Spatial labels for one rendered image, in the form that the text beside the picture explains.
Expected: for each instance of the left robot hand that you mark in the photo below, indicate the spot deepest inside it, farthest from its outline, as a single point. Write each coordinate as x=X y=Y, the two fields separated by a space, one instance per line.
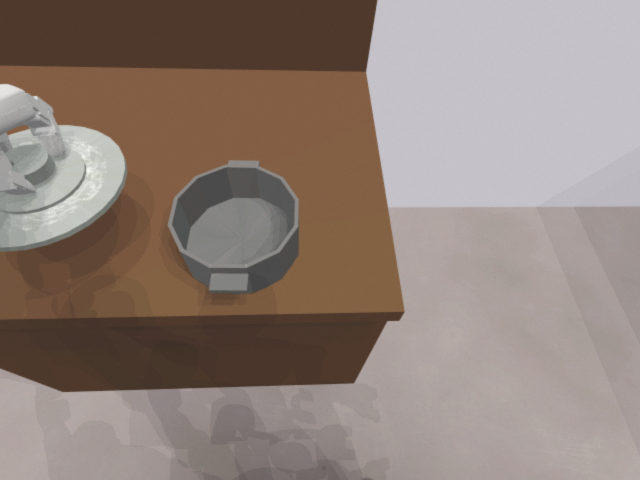
x=16 y=109

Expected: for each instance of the lid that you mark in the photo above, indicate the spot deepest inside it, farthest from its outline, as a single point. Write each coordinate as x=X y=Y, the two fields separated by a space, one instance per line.
x=86 y=182

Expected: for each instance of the table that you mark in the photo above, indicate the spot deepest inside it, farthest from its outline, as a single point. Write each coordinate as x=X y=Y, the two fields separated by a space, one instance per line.
x=182 y=87

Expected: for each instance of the knob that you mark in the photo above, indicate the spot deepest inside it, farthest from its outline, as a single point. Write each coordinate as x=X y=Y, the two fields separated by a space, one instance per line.
x=32 y=161

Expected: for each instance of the pot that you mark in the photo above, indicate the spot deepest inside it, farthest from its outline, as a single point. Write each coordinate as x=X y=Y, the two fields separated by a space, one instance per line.
x=237 y=227

